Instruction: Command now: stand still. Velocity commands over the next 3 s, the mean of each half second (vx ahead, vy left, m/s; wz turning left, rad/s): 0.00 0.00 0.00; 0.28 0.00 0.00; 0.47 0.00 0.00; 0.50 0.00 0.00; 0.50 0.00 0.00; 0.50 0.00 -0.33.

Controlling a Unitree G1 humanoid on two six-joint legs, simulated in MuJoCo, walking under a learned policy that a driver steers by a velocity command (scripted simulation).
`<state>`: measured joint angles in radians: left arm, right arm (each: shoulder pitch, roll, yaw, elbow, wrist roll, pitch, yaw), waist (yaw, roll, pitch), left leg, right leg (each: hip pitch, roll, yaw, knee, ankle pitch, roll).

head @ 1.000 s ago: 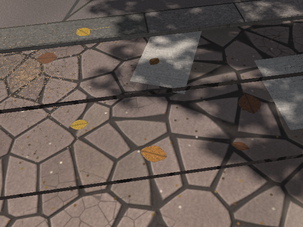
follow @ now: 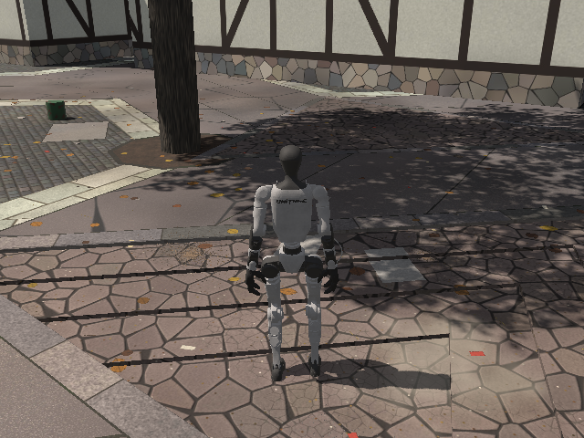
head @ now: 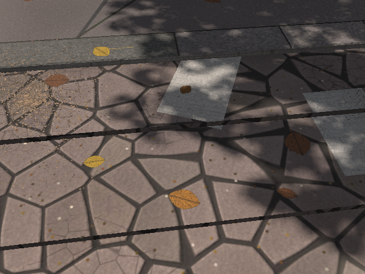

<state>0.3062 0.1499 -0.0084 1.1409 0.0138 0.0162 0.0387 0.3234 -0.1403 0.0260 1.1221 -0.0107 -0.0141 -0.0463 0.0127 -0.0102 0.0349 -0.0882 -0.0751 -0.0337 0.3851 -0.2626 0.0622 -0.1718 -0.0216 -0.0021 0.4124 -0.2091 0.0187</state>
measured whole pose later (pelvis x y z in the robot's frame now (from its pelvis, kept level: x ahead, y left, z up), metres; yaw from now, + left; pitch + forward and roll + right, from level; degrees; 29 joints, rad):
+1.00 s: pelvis +0.12 -0.07 +0.01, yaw +0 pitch +0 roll +0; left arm 0.36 0.14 0.04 1.06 0.03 -0.05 0.01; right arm 0.34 -0.20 -0.04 1.06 -0.03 -0.05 0.01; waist 0.00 0.04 0.00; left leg -0.40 0.01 0.01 1.16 -0.35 0.08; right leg -0.13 0.06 -0.08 0.41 -0.48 -0.07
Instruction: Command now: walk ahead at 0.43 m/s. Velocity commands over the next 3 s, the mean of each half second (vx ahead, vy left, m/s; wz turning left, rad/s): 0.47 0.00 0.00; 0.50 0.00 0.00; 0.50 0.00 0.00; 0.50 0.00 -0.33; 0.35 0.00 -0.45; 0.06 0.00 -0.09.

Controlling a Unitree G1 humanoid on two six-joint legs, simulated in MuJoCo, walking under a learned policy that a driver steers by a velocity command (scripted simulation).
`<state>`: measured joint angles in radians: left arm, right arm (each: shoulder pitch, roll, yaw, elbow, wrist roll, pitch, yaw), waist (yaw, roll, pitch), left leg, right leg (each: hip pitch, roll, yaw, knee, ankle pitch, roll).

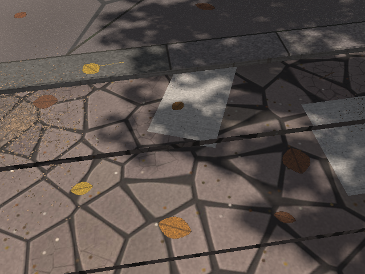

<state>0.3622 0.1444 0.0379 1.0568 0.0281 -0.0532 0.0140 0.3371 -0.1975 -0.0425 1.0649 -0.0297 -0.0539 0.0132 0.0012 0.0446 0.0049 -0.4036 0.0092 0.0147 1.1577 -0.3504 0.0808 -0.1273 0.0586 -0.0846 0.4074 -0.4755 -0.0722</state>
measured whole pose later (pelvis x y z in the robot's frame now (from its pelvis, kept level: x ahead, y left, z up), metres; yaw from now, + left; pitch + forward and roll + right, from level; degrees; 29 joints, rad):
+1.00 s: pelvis +0.57 -0.05 +0.05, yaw +0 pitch -1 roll -2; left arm 0.26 0.20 0.06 1.00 0.02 -0.08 -0.01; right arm 0.28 -0.20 -0.04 0.96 -0.02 -0.08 0.01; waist 0.00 0.03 0.05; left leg -0.45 0.04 -0.01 1.21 -0.28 0.10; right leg -0.28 0.06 -0.15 0.43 -0.15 -0.10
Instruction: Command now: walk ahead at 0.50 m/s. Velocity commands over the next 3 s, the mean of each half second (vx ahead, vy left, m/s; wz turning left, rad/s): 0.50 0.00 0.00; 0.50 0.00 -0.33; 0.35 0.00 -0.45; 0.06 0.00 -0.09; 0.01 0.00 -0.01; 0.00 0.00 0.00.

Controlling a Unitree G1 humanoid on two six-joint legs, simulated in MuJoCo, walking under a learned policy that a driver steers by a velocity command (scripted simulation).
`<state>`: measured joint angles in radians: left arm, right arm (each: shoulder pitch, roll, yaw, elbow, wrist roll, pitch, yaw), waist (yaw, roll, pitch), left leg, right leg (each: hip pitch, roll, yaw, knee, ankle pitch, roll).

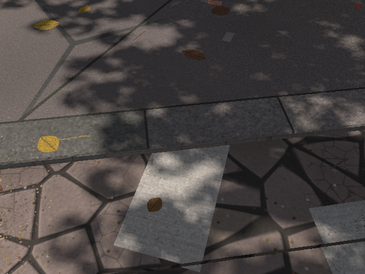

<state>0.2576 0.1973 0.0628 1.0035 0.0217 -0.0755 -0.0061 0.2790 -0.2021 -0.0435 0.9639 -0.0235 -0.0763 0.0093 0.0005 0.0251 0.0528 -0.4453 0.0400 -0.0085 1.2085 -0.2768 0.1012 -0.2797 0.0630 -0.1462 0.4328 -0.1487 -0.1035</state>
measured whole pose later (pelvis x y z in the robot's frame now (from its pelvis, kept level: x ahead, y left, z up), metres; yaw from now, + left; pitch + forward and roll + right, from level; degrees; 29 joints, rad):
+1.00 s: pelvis +0.55 +0.01 +0.01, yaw -13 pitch +0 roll -1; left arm 0.18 0.23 0.07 0.88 0.01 -0.03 -0.02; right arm 0.30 -0.19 -0.04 0.91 -0.02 -0.10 0.00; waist 0.00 0.01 0.05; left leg -0.35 0.05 0.03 1.31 -0.30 0.04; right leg -0.42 0.12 -0.12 0.61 -0.21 -0.16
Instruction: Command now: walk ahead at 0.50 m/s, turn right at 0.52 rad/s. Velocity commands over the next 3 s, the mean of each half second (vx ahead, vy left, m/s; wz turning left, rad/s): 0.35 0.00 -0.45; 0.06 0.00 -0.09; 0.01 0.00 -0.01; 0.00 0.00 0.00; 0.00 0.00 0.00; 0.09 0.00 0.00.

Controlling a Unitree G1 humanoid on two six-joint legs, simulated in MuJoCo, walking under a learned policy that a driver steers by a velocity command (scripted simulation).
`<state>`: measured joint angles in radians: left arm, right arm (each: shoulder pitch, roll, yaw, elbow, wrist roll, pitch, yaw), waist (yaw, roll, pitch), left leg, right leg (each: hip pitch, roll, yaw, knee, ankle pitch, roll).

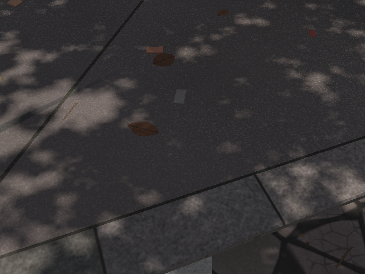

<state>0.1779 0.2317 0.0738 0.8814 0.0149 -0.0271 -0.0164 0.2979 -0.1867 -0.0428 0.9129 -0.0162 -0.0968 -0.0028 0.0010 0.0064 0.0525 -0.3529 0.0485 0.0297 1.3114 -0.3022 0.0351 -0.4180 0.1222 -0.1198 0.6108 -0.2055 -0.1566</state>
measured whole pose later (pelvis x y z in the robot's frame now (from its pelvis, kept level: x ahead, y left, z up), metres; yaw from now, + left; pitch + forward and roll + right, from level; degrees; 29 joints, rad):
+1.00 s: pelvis +0.30 +0.00 +0.03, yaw -15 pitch -2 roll +1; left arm 0.23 0.17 -0.03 0.94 0.02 -0.01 0.03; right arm 0.25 -0.21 -0.03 0.94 -0.01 0.04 -0.03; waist -0.02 0.01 0.02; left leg -0.31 0.00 0.01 0.63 -0.45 0.05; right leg -0.16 0.04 0.01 0.39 -0.21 -0.06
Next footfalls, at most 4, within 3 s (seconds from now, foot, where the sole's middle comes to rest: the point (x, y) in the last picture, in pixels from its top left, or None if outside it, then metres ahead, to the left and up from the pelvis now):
0.42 left None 0.41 0.11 -0.73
0.76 right None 0.32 -0.10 -0.75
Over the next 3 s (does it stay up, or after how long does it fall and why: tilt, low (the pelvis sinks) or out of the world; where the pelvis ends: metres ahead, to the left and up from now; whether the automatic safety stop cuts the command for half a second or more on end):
stays up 0.27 0.06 0.02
